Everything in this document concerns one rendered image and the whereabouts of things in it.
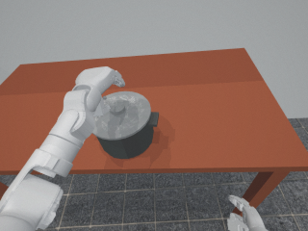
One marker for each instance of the left robot upper arm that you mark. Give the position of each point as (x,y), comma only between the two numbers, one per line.
(32,206)

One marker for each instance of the pot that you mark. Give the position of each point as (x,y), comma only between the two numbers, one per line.
(132,146)

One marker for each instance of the lid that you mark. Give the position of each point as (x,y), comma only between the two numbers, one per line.
(117,127)

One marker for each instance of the robot left hand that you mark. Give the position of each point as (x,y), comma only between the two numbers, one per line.
(102,77)

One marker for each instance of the robot right hand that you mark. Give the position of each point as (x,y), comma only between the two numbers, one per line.
(250,218)

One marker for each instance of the table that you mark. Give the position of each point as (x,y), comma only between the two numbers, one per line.
(216,114)

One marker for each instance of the left robot forearm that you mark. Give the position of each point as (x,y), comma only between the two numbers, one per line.
(74,125)

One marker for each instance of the knob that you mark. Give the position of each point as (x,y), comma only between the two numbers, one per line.
(117,108)

